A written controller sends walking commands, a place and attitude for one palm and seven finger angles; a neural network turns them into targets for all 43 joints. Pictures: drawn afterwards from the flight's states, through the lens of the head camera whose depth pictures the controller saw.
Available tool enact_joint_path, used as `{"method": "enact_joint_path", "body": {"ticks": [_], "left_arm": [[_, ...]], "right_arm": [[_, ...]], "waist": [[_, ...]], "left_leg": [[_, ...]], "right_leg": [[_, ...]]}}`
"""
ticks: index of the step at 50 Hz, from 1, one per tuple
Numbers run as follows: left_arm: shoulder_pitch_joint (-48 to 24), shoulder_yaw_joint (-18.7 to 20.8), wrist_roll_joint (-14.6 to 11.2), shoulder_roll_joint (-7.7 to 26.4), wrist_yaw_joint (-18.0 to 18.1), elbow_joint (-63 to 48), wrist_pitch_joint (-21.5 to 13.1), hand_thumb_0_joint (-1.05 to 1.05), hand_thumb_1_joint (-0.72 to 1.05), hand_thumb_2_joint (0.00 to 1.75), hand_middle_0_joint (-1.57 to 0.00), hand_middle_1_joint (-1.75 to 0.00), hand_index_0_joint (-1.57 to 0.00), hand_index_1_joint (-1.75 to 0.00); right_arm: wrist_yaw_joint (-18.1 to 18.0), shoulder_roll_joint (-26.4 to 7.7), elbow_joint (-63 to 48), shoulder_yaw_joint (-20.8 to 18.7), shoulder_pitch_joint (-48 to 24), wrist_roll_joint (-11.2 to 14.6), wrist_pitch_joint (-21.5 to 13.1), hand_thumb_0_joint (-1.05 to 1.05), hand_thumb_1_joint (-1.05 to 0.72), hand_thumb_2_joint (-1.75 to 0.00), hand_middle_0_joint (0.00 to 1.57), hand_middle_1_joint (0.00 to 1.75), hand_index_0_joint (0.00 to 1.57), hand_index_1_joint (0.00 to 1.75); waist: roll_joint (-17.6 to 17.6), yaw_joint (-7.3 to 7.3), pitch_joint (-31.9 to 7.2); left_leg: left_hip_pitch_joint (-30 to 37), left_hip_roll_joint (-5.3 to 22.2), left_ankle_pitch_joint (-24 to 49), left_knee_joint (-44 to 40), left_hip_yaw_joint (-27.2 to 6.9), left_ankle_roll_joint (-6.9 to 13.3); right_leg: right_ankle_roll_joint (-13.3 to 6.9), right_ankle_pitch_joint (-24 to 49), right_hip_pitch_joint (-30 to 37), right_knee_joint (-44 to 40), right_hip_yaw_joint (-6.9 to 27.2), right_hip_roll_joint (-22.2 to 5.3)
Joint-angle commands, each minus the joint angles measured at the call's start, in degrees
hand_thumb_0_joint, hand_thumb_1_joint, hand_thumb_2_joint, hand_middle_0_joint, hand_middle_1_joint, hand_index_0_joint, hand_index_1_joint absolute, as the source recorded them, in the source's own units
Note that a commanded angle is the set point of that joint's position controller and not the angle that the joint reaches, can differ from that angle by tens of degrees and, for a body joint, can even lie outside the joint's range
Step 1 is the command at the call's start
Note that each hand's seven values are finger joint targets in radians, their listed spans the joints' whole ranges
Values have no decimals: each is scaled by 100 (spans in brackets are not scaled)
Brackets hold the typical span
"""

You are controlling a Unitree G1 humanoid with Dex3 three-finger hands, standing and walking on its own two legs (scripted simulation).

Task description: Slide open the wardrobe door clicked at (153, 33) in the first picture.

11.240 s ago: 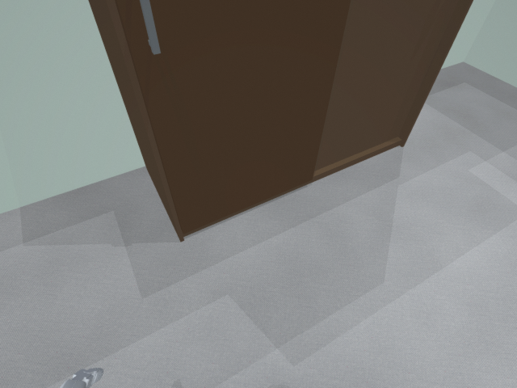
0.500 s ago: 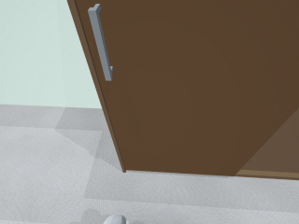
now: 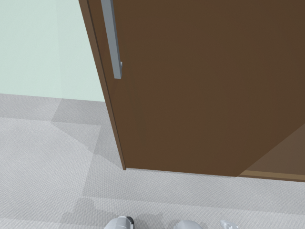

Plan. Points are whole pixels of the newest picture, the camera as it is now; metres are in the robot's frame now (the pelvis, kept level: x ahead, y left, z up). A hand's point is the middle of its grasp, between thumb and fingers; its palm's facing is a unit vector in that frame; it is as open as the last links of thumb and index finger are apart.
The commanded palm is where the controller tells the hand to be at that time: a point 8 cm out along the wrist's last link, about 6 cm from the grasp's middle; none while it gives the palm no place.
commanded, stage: come to a stop and stand still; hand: left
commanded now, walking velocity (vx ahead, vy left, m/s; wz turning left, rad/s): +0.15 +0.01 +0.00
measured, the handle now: (114, 39) +0.49 +0.14 +0.22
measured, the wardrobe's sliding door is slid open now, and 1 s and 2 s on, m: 0.00 0.00 0.00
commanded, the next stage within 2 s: look again from close up in 1.04 s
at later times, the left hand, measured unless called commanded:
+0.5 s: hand out of the picture -0.07 +0.14 -0.16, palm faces +0.13 -0.97 -0.20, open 7.4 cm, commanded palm none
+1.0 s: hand out of the picture +0.00 +0.21 -0.17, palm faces -0.01 -0.97 -0.25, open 7.4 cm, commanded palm none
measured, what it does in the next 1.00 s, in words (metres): steps on the spot: right foot, then left foot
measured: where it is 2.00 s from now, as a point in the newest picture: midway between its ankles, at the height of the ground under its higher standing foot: outside the picture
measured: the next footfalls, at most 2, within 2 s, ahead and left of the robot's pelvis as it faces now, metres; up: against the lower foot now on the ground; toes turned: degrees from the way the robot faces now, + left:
right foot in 0.12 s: +0.03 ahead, -0.11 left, +0.00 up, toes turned +1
left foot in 0.50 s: +0.03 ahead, +0.13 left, +0.00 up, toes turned +7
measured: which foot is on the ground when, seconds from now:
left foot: down 0.00-0.12, up 0.14-0.48, down 0.50-1.00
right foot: up 0.00-0.10, down 0.12-1.00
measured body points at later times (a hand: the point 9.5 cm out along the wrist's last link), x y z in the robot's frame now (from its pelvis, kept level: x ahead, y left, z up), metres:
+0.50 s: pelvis -0.04 -0.03 +0.01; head -0.02 -0.03 +0.46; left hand -0.07 +0.19 -0.15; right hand -0.04 -0.27 -0.15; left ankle -0.07 +0.10 -0.73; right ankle -0.04 -0.15 -0.73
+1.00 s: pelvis -0.03 +0.02 +0.00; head -0.01 +0.00 +0.45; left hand +0.00 +0.26 -0.15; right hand -0.02 -0.21 -0.16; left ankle -0.07 +0.10 -0.73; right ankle -0.04 -0.15 -0.73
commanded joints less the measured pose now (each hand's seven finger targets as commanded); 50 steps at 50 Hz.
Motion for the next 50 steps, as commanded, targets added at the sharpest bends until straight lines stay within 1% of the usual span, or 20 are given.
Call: {"method": "enact_joint_path", "body": {"ticks": [1,3,4,5,6,7,8,11,13,18,20,22,24,25,26,27,29,35,37,50], "left_arm": [[587,-6,7,77,-53,-245,-69,0,90,90,-20,-30,-20,-30],[1159,-25,5,48,-67,23,-174,0,90,90,-20,-30,-20,-30],[1567,-14,29,168,-66,195,-199,0,90,90,-20,-30,-20,-30],[1607,9,111,498,-37,206,-243,0,90,90,-20,-30,-20,-30],[1077,14,122,904,-11,-5,-234,0,90,90,-20,-30,-20,-30],[488,-7,100,999,17,-248,-219,0,90,90,-20,-30,-20,-30],[110,40,102,936,49,-311,-296,0,90,90,-20,-30,-20,-30],[-166,-12,56,714,12,-253,-402,0,90,90,-20,-30,-20,-30],[319,-2,52,662,0,-96,-463,0,90,90,-20,-30,-20,-30],[1320,15,78,619,37,300,-498,0,90,90,-20,-30,-20,-30],[1210,17,78,618,55,381,-475,0,90,90,-20,-30,-20,-30],[843,-26,2,530,57,396,-443,0,90,90,-20,-30,-20,-30],[827,-107,-59,174,46,384,-413,0,90,90,-20,-30,-20,-30],[1075,-250,19,291,270,654,-546,0,90,90,-20,-30,-20,-30],[918,-130,84,576,236,342,-605,0,90,90,-20,-30,-20,-30],[759,-166,80,561,180,305,-562,0,90,90,-20,-30,-20,-30],[836,-262,63,404,125,374,-535,0,90,90,-20,-30,-20,-30],[891,-397,20,164,53,536,-444,0,90,90,-20,-30,-20,-30],[844,-399,12,189,47,516,-407,0,90,90,-20,-30,-20,-30],[584,-324,1,420,52,400,-372,0,90,90,-20,-30,-20,-30]], "right_arm": [[32,-1155,-199,-335,571,-36,-30,0,-90,-90,20,30,20,30],[82,-1090,-173,-330,385,-31,4,0,-90,-90,20,30,20,30],[105,-941,-194,-298,390,-3,46,0,-90,-90,20,30,20,30],[122,-531,-230,-229,461,75,107,0,-90,-90,20,30,20,30],[164,-278,-433,-168,226,73,128,0,-90,-90,20,30,20,30],[204,-603,-500,-224,36,36,152,0,-90,-90,20,30,20,30],[230,-565,-407,-234,186,19,186,0,-90,-90,20,30,20,30],[289,-573,73,-231,1096,-15,124,0,-90,-90,20,30,20,30],[309,-549,124,-192,1205,0,11,0,-90,-90,20,30,20,30],[239,-537,-107,-97,728,35,-128,0,-90,-90,20,30,20,30],[180,-419,-14,-36,886,75,-154,0,-90,-90,20,30,20,30],[126,-332,298,25,1494,110,-201,0,-90,-90,20,30,20,30],[67,-618,503,2,1842,91,-313,0,-90,-90,20,30,20,30],[127,-962,154,29,1197,90,-235,0,-90,-90,20,30,20,30],[193,-609,-36,102,1713,-5,-210,0,-90,-90,20,30,20,30],[185,-432,55,156,1615,-12,-244,0,-90,-90,20,30,20,30],[198,-519,53,226,1694,3,-365,0,-90,-90,20,30,20,30],[47,-727,-20,252,1579,64,-391,0,-90,-90,20,30,20,30],[52,-790,6,251,1563,63,-384,0,-90,-90,20,30,20,30],[12,-865,245,234,1538,44,-416,0,-90,-90,20,30,20,30]], "waist": [[1294,-220,-1253],[1214,61,-1123],[693,203,-1153],[-506,198,-873],[-1725,191,-175],[-1217,125,223],[-1173,-38,365],[-964,-316,364],[-797,-122,101],[-973,410,-369],[-1052,314,-517],[-918,9,-697],[99,-62,-989],[-24,66,-296],[-153,-182,-817],[448,-209,-369],[1503,-134,-566],[25,-40,-239],[-62,-48,-32],[122,-39,-504]], "left_leg": [[824,1245,-407,-1201,-1367,851],[157,923,-1691,-1119,-1165,521],[-337,503,-2371,-858,-840,228],[-928,-40,-2605,205,-435,-145],[-1236,-342,-2427,1151,-177,-344],[-657,-150,-2142,1861,-572,-247],[-422,-94,-1837,2167,-683,-209],[-303,-198,-1075,2592,-327,-236],[-571,-231,-1014,2170,-176,-288],[-678,-203,-1732,960,-134,-323],[-17,-242,-1687,248,-142,-295],[1258,-354,-597,-869,-75,-246],[2133,283,408,-1001,-653,-20],[569,394,-290,202,-199,-102],[749,1,-1303,262,-187,-49],[700,-102,-1349,-59,-284,-29],[593,186,-18,-474,-702,86],[545,250,563,-667,-725,243],[474,217,111,-871,-761,231],[1207,170,1336,-792,-503,203]], "right_leg": [[-75,-20,597,-1563,-399,-127],[-169,621,1582,-2972,-622,-19],[-175,998,2179,-3721,-658,-50],[-467,-203,2005,-4747,580,-932],[-921,-1822,829,-5673,2152,-2024],[-1121,-2136,-510,-6043,2282,-2323],[-1073,-2124,-952,-6121,2295,-2182],[-745,-332,-356,-5491,1027,-1472],[-718,506,692,-5186,754,-1395],[-1108,2030,2188,-4704,1128,-1766],[-1100,2898,1953,-4411,1030,-1726],[-774,2727,1298,-4083,625,-1307],[-409,2231,688,-3459,109,-674],[-385,2200,1129,-3816,70,-730],[-617,1193,871,-3956,599,-1038],[-685,435,434,-3866,487,-1047],[-514,1175,850,-3095,-176,-479],[-401,1725,1096,-3123,-215,-406],[-368,1642,1023,-3206,-176,-433],[-344,2532,1271,-3139,-110,-534]]}}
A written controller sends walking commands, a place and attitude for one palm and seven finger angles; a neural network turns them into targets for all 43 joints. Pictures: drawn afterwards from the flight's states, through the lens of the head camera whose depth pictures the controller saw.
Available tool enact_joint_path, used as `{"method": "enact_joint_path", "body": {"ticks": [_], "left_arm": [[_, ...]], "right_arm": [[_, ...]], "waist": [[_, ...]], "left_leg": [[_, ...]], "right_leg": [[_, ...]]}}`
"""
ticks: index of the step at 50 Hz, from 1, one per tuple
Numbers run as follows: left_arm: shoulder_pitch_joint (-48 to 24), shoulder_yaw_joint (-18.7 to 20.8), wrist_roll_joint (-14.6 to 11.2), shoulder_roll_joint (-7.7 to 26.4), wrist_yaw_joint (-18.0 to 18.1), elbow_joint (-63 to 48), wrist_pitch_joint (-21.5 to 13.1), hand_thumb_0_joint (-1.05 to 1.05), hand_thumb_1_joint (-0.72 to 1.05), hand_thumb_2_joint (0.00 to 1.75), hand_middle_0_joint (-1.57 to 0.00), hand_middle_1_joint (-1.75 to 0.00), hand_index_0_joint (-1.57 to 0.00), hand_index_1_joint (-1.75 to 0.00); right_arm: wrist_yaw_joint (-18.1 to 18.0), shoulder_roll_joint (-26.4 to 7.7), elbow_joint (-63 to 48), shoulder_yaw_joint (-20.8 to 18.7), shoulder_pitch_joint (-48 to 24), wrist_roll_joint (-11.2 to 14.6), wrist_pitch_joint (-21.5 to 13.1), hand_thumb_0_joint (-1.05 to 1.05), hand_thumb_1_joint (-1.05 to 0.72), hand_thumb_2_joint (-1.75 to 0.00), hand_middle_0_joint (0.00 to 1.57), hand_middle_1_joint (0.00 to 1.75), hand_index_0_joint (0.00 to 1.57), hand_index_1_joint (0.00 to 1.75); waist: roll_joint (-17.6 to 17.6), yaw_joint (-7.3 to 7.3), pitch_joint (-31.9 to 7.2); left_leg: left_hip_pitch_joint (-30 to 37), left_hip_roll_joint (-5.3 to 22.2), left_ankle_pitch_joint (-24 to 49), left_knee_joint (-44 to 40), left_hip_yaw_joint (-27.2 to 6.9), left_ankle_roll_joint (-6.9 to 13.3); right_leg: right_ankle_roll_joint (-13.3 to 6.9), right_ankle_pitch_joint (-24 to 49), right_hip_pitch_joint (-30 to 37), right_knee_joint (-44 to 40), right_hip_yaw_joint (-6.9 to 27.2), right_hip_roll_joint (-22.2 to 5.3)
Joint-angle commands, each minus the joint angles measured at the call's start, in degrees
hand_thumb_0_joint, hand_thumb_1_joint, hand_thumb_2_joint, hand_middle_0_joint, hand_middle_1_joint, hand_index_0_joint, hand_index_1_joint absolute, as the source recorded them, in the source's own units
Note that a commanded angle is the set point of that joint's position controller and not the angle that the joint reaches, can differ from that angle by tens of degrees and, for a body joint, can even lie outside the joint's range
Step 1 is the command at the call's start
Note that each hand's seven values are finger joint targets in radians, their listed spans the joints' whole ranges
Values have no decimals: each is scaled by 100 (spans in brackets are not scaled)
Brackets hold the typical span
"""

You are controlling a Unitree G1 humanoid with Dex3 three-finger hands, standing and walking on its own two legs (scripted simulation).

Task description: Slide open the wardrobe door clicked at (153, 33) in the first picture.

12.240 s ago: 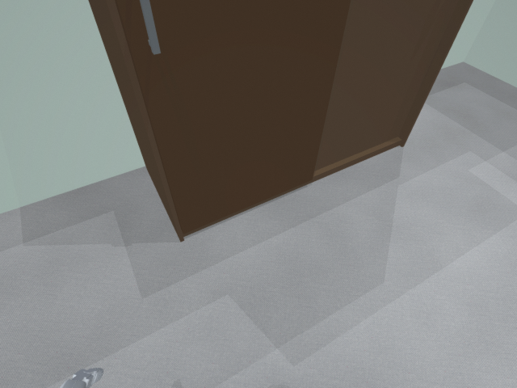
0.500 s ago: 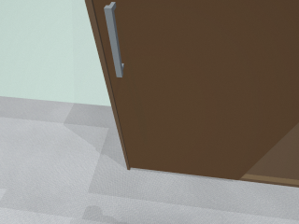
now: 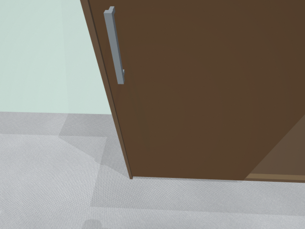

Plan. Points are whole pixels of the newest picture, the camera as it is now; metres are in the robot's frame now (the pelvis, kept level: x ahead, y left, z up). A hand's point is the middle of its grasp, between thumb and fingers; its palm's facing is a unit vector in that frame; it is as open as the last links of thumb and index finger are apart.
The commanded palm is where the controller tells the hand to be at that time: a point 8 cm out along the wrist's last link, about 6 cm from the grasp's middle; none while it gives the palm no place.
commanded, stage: come to a stop and stand still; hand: left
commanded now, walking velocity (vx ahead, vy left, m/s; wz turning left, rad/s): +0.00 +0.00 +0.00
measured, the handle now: (117, 48) +0.51 +0.13 +0.22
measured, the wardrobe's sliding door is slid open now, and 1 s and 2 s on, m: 0.00 0.00 0.00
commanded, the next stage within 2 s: look again from close up in 0.04 s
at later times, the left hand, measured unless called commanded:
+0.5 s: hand out of the picture +0.02 +0.13 -0.17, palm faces +0.02 -0.98 -0.22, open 7.4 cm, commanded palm none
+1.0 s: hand out of the picture +0.00 +0.12 -0.17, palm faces +0.04 -0.98 -0.21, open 7.4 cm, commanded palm none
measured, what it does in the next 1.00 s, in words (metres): shifts its weight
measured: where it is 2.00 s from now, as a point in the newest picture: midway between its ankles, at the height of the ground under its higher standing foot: outside the picture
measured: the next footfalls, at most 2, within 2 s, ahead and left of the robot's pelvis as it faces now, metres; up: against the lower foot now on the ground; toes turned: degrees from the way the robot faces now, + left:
none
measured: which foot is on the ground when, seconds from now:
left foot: down 0.00-1.00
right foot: down 0.00-1.00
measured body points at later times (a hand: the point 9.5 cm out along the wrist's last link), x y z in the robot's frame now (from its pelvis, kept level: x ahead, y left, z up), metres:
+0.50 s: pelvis +0.00 -0.05 +0.00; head +0.03 -0.06 +0.45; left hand +0.02 +0.18 -0.15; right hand +0.02 -0.28 -0.16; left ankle -0.04 +0.08 -0.73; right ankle -0.01 -0.17 -0.73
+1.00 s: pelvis -0.01 -0.06 +0.01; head +0.01 -0.06 +0.46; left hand +0.00 +0.17 -0.15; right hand +0.01 -0.29 -0.15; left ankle -0.04 +0.08 -0.73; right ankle -0.01 -0.17 -0.73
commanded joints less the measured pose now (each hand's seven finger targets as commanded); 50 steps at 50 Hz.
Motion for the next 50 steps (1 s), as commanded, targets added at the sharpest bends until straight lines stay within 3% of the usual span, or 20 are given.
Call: {"method": "enact_joint_path", "body": {"ticks": [1,6,12,18,29,40,50], "left_arm": [[326,136,-15,559,37,-185,-43,0,90,90,-20,-30,-20,-30],[254,140,-7,572,36,-191,-39,0,90,90,-20,-30,-20,-30],[244,156,-10,569,43,-169,-79,0,90,90,-20,-30,-20,-30],[267,158,-2,609,40,-124,-119,0,90,90,-20,-30,-20,-30],[273,178,-8,692,22,-74,-165,0,90,90,-20,-30,-20,-30],[239,193,-18,730,-6,-77,-160,0,90,90,-20,-30,-20,-30],[233,198,-29,737,-17,-85,-170,0,90,90,-20,-30,-20,-30]], "right_arm": [[-39,-649,-179,-149,274,17,-104,0,-90,-90,20,30,20,30],[-23,-573,-88,-156,235,21,-74,0,-90,-90,20,30,20,30],[-31,-495,11,-167,249,25,-65,0,-90,-90,20,30,20,30],[-30,-454,90,-180,173,33,-30,0,-90,-90,20,30,20,30],[-27,-498,177,-181,61,44,-10,0,-90,-90,20,30,20,30],[-16,-503,212,-168,29,35,6,0,-90,-90,20,30,20,30],[-9,-527,246,-174,42,29,-15,0,-90,-90,20,30,20,30]], "waist": [[47,77,1],[-65,58,99],[-111,37,-89],[-209,24,-25],[-175,24,-2],[-154,40,115],[-104,69,49]], "left_leg": [[-150,824,2460,-630,-714,-40],[-248,784,1970,-644,-646,-66],[-61,776,2041,-539,-572,-100],[-31,775,1792,-464,-516,-151],[-54,781,1510,-478,-480,-227],[-175,783,1139,-607,-495,-272],[-204,801,1250,-653,-547,-275]], "right_leg": [[-401,1310,182,-117,-106,45],[-404,1441,201,-230,-66,10],[-448,1862,270,-293,-2,-31],[-494,2093,235,-436,65,-62],[-543,2068,267,-682,139,-92],[-552,1313,185,-940,166,-67],[-556,1266,246,-940,117,-50]]}}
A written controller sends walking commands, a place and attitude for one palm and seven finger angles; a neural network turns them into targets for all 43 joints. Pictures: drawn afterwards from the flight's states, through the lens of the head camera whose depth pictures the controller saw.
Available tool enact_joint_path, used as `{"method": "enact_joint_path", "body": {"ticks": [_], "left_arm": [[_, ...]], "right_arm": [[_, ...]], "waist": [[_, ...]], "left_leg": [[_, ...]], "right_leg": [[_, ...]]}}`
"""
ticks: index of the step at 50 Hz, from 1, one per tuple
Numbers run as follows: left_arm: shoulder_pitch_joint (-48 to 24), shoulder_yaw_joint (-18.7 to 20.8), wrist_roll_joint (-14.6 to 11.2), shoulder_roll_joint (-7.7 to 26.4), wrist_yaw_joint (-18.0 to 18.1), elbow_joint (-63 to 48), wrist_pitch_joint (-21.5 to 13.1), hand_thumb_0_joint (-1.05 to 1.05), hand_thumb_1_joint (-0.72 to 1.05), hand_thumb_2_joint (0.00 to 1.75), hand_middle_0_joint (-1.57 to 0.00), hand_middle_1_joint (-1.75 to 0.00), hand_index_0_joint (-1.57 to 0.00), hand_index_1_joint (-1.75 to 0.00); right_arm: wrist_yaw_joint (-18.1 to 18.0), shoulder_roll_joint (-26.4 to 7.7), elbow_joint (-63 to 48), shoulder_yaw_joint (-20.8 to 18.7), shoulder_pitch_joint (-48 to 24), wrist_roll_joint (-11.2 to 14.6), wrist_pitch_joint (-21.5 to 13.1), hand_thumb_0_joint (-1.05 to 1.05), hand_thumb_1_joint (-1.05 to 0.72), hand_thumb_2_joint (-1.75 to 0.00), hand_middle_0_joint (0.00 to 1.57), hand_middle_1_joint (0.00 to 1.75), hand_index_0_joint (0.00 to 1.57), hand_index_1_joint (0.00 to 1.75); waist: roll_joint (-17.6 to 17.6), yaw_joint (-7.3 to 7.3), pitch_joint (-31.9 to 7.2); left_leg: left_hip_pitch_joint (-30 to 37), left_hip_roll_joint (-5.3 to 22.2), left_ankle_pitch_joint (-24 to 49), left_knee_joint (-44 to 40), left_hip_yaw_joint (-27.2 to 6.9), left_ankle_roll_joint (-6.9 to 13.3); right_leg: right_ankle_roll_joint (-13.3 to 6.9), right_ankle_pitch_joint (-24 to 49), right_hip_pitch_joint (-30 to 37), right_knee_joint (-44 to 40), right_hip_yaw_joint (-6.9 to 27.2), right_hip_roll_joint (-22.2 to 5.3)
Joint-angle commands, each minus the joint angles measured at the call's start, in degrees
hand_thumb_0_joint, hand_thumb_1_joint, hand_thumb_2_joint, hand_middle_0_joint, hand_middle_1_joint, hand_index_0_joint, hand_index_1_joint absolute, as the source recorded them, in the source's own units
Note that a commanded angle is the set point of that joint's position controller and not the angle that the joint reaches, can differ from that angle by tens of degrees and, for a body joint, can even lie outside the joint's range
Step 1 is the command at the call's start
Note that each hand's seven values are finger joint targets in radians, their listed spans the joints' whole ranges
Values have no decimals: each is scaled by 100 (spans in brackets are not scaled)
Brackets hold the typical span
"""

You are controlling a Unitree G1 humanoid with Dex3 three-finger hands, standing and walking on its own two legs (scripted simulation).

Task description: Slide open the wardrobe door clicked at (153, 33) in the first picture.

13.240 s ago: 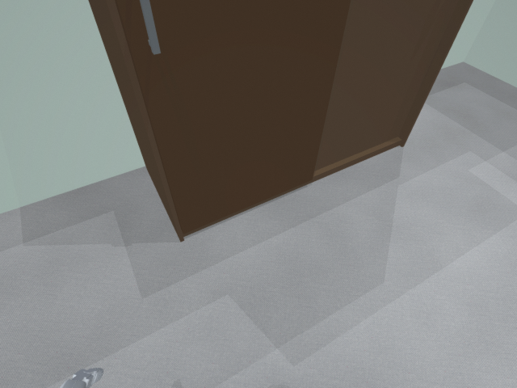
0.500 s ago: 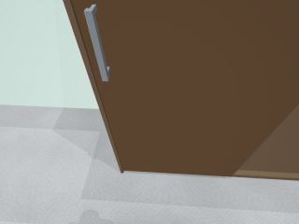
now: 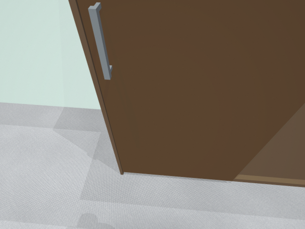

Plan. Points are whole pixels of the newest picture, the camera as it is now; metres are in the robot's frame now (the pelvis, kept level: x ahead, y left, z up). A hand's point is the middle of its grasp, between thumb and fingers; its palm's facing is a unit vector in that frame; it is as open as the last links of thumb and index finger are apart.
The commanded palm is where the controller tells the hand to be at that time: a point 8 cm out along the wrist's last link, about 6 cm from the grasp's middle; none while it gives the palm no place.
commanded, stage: look again from close up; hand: left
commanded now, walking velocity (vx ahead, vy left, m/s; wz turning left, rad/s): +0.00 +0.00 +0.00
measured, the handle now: (103, 44) +0.53 +0.18 +0.21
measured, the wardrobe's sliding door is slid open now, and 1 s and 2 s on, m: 0.00 0.00 0.00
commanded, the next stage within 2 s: shuffle to correct the standing spot in 0.22 s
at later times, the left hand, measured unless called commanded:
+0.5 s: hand out of the picture +0.01 +0.19 -0.18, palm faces +0.04 -0.98 -0.19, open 7.4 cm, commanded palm none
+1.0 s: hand out of the picture +0.12 +0.24 -0.18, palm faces +0.04 -0.97 -0.25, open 7.4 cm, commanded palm none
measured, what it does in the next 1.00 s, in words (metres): shifts its weight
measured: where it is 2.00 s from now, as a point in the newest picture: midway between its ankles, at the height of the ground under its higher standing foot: outside the picture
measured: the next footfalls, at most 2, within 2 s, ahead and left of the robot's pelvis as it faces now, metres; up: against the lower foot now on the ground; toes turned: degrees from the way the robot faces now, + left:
none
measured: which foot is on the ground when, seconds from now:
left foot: down 0.00-1.00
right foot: down 0.00-1.00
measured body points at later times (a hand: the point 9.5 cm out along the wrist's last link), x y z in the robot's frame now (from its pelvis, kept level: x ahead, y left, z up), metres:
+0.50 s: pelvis +0.00 +0.02 +0.00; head +0.01 +0.02 +0.45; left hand +0.01 +0.25 -0.16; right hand +0.00 -0.21 -0.16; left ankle -0.03 +0.15 -0.74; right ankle -0.01 -0.11 -0.74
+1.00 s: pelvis +0.06 +0.05 -0.01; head +0.11 +0.05 +0.44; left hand +0.12 +0.29 -0.16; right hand +0.03 -0.16 -0.17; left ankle -0.01 +0.16 -0.72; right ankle +0.08 -0.05 -0.74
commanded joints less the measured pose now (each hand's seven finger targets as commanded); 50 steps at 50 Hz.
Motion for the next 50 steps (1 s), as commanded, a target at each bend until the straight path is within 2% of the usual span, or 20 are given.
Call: {"method": "enact_joint_path", "body": {"ticks": [1,15,19,24,26,28,29,30,32,33,34,36,38,41,42,43,44,46,47,50], "left_arm": [[244,169,-18,750,47,-235,-82,0,90,90,-20,-30,-20,-30],[196,167,-11,744,47,-219,-66,0,90,90,-20,-30,-20,-30],[371,147,22,594,44,-182,-14,0,90,90,-20,-30,-20,-30],[711,311,54,841,36,-241,55,0,90,90,-20,-30,-20,-30],[703,365,58,859,41,-310,46,0,90,90,-20,-30,-20,-30],[585,387,67,769,39,-393,35,0,90,90,-20,-30,-20,-30],[485,390,66,695,30,-435,34,0,90,90,-20,-30,-20,-30],[448,366,68,574,9,-473,38,0,90,90,-20,-30,-20,-30],[255,280,85,162,-7,-625,15,0,90,90,-20,-30,-20,-30],[30,256,106,152,4,-718,-9,0,90,90,-20,-30,-20,-30],[-50,247,85,156,9,-737,-42,0,90,90,-20,-30,-20,-30],[-40,231,18,-26,8,-618,-69,0,90,90,-20,-30,-20,-30],[99,229,-21,-62,4,-535,-54,0,90,90,-20,-30,-20,-30],[612,328,-28,338,44,-360,-55,0,90,90,-20,-30,-20,-30],[836,346,-21,445,90,-296,-56,0,90,90,-20,-30,-20,-30],[1007,368,-2,578,123,-249,-73,0,90,90,-20,-30,-20,-30],[1002,360,-6,709,123,-214,-49,0,90,90,-20,-30,-20,-30],[852,374,12,682,173,-251,-7,0,90,90,-20,-30,-20,-30],[641,353,63,660,201,-311,26,0,90,90,-20,-30,-20,-30],[115,372,78,654,222,-584,108,0,90,90,-20,-30,-20,-30]], "right_arm": [[-26,-605,-184,-100,308,10,-107,0,-90,-90,20,30,20,30],[-28,-632,-147,-106,328,15,-125,0,-90,-90,20,30,20,30],[8,-434,-107,-61,502,-15,-52,0,-90,-90,20,30,20,30],[75,-317,-284,-95,521,-57,48,0,-90,-90,20,30,20,30],[92,-265,-317,-100,593,-56,29,0,-90,-90,20,30,20,30],[94,-216,-290,-110,821,-48,-7,0,-90,-90,20,30,20,30],[94,-219,-239,-98,1029,-44,-51,0,-90,-90,20,30,20,30],[81,-320,-161,-108,1255,-42,-100,0,-90,-90,20,30,20,30],[-6,-740,-38,-204,1733,-58,-148,0,-90,-90,20,30,20,30],[-50,-631,-15,-186,1865,-66,-152,0,-90,-90,20,30,20,30],[-85,-522,-8,-131,1902,-76,-184,0,-90,-90,20,30,20,30],[-142,-459,-71,-99,1631,-83,-223,0,-90,-90,20,30,20,30],[-195,-468,-135,-91,1281,-43,-224,0,-90,-90,20,30,20,30],[-226,-662,-240,-201,1027,95,-234,0,-90,-90,20,30,20,30],[-216,-452,-275,-204,1050,120,-223,0,-90,-90,20,30,20,30],[-215,-281,-298,-217,1133,128,-186,0,-90,-90,20,30,20,30],[-198,-209,-272,-258,1208,147,-129,0,-90,-90,20,30,20,30],[-178,19,-294,-274,1028,146,14,0,-90,-90,20,30,20,30],[-166,79,-309,-276,882,139,51,0,-90,-90,20,30,20,30],[-102,233,-239,-276,949,111,98,0,-90,-90,20,30,20,30]], "waist": [[29,28,-93],[125,41,0],[1,66,115],[-810,173,546],[-933,138,626],[-660,7,635],[-371,-80,592],[262,-125,466],[1787,-273,333],[1857,-356,492],[1495,-341,432],[831,-209,365],[581,-28,261],[506,210,-309],[203,253,-524],[-168,258,-703],[-328,193,-756],[-1497,205,-742],[-1472,198,-617],[-955,-53,-422]], "left_leg": [[-227,268,906,-329,-171,279],[-324,306,997,-450,-261,305],[-476,152,92,-316,-114,297],[-1152,-203,-762,639,253,291],[-1082,-159,-650,833,255,310],[-699,-125,-465,506,234,333],[-465,-109,-322,155,146,354],[-189,58,76,-134,-116,428],[384,1083,1317,-771,-1361,1026],[815,1269,2519,-766,-1586,1367],[983,1377,3609,-558,-1641,1568],[900,1298,5281,-259,-1205,1477],[618,933,5869,-115,-730,1082],[438,636,5379,333,-520,646],[-37,492,4489,551,-413,503],[-659,231,3219,831,-306,374],[-936,-56,1823,1013,-173,276],[-1233,-244,-1255,1820,13,174],[-1257,-202,-1732,2038,-108,195],[-853,-169,-927,1052,23,184]], "right_leg": [[-153,1016,104,-571,541,-581],[-121,970,142,-520,450,-554],[-162,-276,14,-630,550,-596],[-528,-2090,-235,-1379,1414,-1154],[-643,-2111,-459,-1496,1531,-1326],[-606,-1787,-729,-1168,1201,-1170],[-529,-1459,-817,-733,905,-966],[-382,-1128,-885,-97,463,-622],[-101,-1285,-1618,1585,-511,46],[-105,-1840,-2268,2251,-373,26],[-141,-1941,-2448,2548,-180,-128],[-98,-1697,-2038,2183,-25,-319],[-13,-904,-1216,1020,-133,-265],[-21,1229,119,-256,-160,-207],[-112,2735,754,-20,158,-503],[-409,4731,1341,426,660,-1029],[-774,5725,1407,681,826,-1581],[-1255,6305,1310,300,930,-1917],[-1311,5994,983,193,960,-1956],[-1011,4635,393,289,627,-1598]]}}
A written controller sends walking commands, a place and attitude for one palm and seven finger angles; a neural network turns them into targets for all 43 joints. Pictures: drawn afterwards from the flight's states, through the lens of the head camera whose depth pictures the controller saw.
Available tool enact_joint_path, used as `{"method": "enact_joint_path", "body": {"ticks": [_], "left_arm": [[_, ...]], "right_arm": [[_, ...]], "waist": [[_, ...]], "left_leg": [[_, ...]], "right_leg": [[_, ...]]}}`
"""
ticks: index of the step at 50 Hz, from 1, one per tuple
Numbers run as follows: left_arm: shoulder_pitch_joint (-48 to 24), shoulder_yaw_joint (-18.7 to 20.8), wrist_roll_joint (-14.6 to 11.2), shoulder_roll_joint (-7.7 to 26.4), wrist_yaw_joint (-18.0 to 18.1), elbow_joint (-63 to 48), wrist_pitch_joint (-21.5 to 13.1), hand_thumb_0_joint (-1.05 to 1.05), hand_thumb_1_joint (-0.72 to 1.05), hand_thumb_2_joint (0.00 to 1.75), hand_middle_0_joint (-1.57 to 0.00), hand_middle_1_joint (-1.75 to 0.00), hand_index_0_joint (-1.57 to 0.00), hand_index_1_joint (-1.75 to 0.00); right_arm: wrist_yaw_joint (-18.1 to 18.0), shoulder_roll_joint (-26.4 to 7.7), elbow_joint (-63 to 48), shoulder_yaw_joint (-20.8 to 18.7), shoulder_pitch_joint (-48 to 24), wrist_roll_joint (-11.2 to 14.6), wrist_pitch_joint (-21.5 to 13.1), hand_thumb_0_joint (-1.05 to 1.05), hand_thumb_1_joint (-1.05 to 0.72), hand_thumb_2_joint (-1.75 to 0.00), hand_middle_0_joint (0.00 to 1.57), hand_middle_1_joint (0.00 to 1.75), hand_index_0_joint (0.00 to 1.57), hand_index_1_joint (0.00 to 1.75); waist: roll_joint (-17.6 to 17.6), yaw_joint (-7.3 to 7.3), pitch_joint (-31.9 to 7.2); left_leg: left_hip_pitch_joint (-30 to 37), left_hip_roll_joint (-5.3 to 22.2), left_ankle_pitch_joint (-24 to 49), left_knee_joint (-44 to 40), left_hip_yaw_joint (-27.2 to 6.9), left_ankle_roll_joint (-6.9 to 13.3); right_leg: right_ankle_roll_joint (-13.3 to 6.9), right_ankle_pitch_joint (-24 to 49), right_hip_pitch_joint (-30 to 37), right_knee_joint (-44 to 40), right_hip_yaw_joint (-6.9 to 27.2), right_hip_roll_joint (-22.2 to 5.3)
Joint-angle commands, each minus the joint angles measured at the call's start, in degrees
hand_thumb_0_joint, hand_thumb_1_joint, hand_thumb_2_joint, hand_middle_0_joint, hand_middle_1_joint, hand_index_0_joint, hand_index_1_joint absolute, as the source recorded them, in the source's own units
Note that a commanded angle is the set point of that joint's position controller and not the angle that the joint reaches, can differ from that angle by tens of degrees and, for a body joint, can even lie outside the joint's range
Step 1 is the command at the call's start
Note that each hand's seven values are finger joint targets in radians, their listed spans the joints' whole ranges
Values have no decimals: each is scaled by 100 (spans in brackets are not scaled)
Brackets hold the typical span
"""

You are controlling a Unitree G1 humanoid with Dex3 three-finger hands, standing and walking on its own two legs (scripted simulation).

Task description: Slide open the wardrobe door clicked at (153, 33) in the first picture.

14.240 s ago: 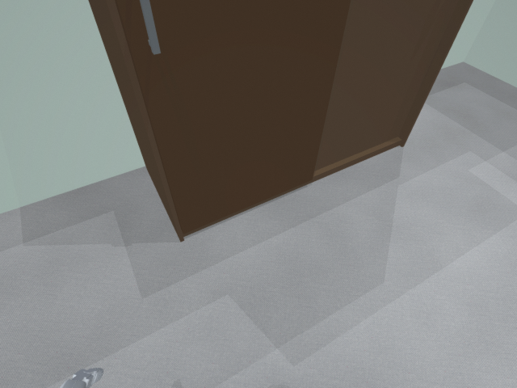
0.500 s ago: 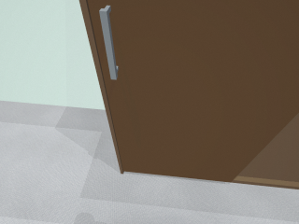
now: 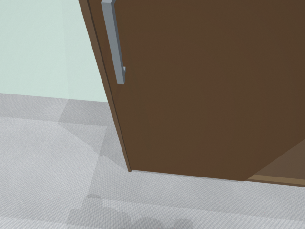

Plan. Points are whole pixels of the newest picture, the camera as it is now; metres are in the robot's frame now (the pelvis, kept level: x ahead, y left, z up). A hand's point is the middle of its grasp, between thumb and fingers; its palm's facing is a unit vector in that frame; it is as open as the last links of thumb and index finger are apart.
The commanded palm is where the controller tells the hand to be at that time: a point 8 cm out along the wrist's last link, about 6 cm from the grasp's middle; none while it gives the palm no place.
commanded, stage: come to a stop and stand still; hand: left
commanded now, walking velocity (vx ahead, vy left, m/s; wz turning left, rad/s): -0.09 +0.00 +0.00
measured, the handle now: (117, 44) +0.47 +0.10 +0.22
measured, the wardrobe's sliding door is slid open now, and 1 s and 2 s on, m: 0.00 0.00 0.00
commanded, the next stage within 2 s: look again from close up in 1.58 s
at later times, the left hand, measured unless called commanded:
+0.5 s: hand out of the picture -0.02 +0.16 -0.16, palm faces +0.01 -0.98 -0.21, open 7.4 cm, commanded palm none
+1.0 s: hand out of the picture -0.06 +0.14 -0.17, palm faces +0.01 -0.99 -0.16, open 7.4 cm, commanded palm none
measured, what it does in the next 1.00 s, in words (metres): stands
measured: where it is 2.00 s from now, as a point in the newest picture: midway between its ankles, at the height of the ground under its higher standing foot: outside the picture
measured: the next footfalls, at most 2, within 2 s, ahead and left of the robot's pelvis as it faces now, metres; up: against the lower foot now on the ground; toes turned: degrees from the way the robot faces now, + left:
none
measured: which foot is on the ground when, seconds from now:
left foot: down 0.00-1.00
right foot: down 0.00-1.00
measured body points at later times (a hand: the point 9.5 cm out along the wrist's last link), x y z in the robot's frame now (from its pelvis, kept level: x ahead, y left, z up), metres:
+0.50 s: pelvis -0.03 -0.01 +0.01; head -0.01 -0.02 +0.46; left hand -0.02 +0.21 -0.15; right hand +0.01 -0.24 -0.15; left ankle -0.03 +0.12 -0.73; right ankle -0.04 -0.11 -0.73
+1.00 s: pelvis -0.04 -0.01 +0.01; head -0.03 -0.02 +0.46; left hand -0.06 +0.19 -0.15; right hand -0.08 -0.21 -0.16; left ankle -0.03 +0.12 -0.73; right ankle -0.04 -0.11 -0.73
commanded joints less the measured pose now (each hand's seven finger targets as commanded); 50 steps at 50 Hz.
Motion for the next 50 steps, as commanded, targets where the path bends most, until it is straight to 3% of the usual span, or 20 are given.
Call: {"method": "enact_joint_path", "body": {"ticks": [1,2,3,4,5,8,11,13,14,15,16,17,19,22,32,46,47,48,49,50], "left_arm": [[452,148,-36,634,42,-171,147,0,90,90,-20,-30,-20,-30],[375,145,-77,524,18,-259,183,0,90,90,-20,-30,-20,-30],[370,97,-97,248,-10,-360,227,0,90,90,-20,-30,-20,-30],[272,106,-109,161,-12,-467,258,0,90,90,-20,-30,-20,-30],[232,135,-70,239,-2,-447,301,0,90,90,-20,-30,-20,-30],[455,104,0,61,-42,-281,315,0,90,90,-20,-30,-20,-30],[645,27,-27,-17,-83,-189,202,0,90,90,-20,-30,-20,-30],[837,24,-15,165,-71,-105,64,0,90,90,-20,-30,-20,-30],[868,39,-10,365,-54,-58,1,0,90,90,-20,-30,-20,-30],[864,30,-23,508,-49,-62,-26,0,90,90,-20,-30,-20,-30],[788,-12,-39,550,-58,-67,-20,0,90,90,-20,-30,-20,-30],[718,-15,-35,527,-56,-55,-32,0,90,90,-20,-30,-20,-30],[690,-54,-39,444,-55,-16,-36,0,90,90,-20,-30,-20,-30],[731,-96,-52,420,-72,36,-15,0,90,90,-20,-30,-20,-30],[1025,-137,-83,354,-88,320,-15,0,90,90,-20,-30,-20,-30],[1226,-127,-93,149,-76,432,-36,0,90,90,-20,-30,-20,-30],[1690,-179,-16,281,135,626,-182,0,90,90,-20,-30,-20,-30],[1493,-134,-27,599,118,506,-295,0,90,90,-20,-30,-20,-30],[1436,-101,-58,529,88,373,-295,0,90,90,-20,-30,-20,-30],[1426,-138,-86,410,91,393,-265,0,90,90,-20,-30,-20,-30]], "right_arm": [[41,-169,-81,-94,782,-15,-50,0,-90,-90,20,30,20,30],[36,-295,-31,-94,924,-56,-87,0,-90,-90,20,30,20,30],[17,-540,-111,-131,774,-120,-140,0,-90,-90,20,30,20,30],[6,-785,-285,-146,499,-173,-147,0,-90,-90,20,30,20,30],[15,-823,-400,-128,143,-195,-143,0,-90,-90,20,30,20,30],[-15,-718,-565,-81,-366,-208,-176,0,-90,-90,20,30,20,30],[8,-972,-556,-138,-230,-187,-178,0,-90,-90,20,30,20,30],[30,-910,-531,-150,-105,-127,-184,0,-90,-90,20,30,20,30],[41,-806,-559,-138,-72,-82,-201,0,-90,-90,20,30,20,30],[57,-733,-590,-112,-62,-66,-197,0,-90,-90,20,30,20,30],[81,-703,-567,-102,-68,-64,-190,0,-90,-90,20,30,20,30],[76,-699,-506,-90,-107,-80,-143,0,-90,-90,20,30,20,30],[85,-714,-439,-65,-175,-87,-120,0,-90,-90,20,30,20,30],[106,-705,-338,-8,-216,-95,-121,0,-90,-90,20,30,20,30],[126,-600,-1,112,-5,-109,-121,0,-90,-90,20,30,20,30],[91,-435,160,138,499,-107,-188,0,-90,-90,20,30,20,30],[174,-777,-212,84,-437,-62,-251,0,-90,-90,20,30,20,30],[173,-557,-459,143,-46,-58,-260,0,-90,-90,20,30,20,30],[146,-332,-377,130,394,-79,-285,0,-90,-90,20,30,20,30],[122,-376,-330,105,490,-67,-293,0,-90,-90,20,30,20,30]], "waist": [[-772,-13,-780],[-296,-65,-745],[863,20,-649],[1602,60,-401],[1413,100,-299],[1088,307,30],[799,281,-400],[380,244,-673],[-46,145,-833],[-228,98,-941],[-110,57,-958],[-584,38,-1067],[-679,76,-801],[-411,93,-446],[31,181,96],[1,204,-66],[345,490,-47],[291,21,-532],[305,-6,-1119],[94,7,-1418]], "left_leg": [[161,225,1278,-1135,86,-45],[569,398,2264,-1621,-14,-3],[537,1154,3355,-2007,-878,303],[-33,1874,4223,-2314,-1574,810],[-356,1967,4033,-2364,-1496,1065],[-591,1646,3852,-2245,-1098,1041],[356,1348,4281,-1802,-795,844],[579,988,4032,-1324,-582,498],[371,760,3424,-1185,-355,278],[254,586,2737,-1248,-206,150],[384,521,2486,-1420,-186,106],[540,564,2436,-1394,-163,63],[515,550,2214,-1483,-135,50],[517,601,2083,-1704,-192,65],[209,568,1612,-1983,-230,42],[-1,600,1669,-2029,-282,40],[-291,596,1542,-765,-78,-103],[-142,468,1763,-800,-169,-77],[70,386,1537,-1009,-126,12],[139,429,1838,-1091,-139,41]], "right_leg": [[-703,3824,581,-223,881,-1170],[-406,2734,186,43,698,-800],[-30,973,-238,388,387,-220],[169,-938,-321,1018,255,138],[141,-1463,-209,1635,542,125],[135,-1129,-173,1431,688,24],[246,-373,66,-43,408,59],[203,1024,567,-1131,646,-39],[69,2301,812,-1017,1127,-397],[-72,3188,913,-829,1267,-752],[-121,3203,813,-773,1168,-817],[-133,2881,723,-789,1204,-654],[-110,2367,522,-1003,1143,-597],[-56,1279,223,-1289,1144,-454],[-59,-215,101,-1813,1158,-333],[-90,-23,344,-1638,995,-276],[65,2133,251,-1581,1510,-658],[-103,4411,754,-1280,1472,-1032],[-193,4730,1177,-821,1302,-982],[-217,4318,1295,-688,1109,-783]]}}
